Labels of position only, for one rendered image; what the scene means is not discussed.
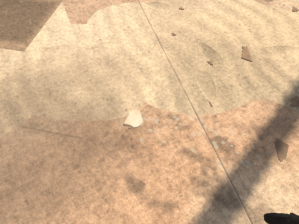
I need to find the robot right hand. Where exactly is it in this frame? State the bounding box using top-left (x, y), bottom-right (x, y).
top-left (263, 213), bottom-right (299, 224)

